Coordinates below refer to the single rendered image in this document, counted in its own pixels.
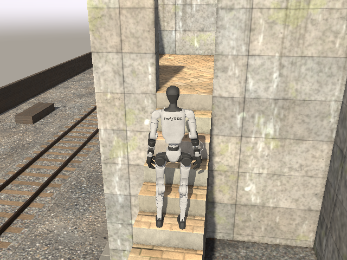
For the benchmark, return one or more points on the stairs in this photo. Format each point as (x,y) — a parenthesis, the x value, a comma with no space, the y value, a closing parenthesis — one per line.
(169,242)

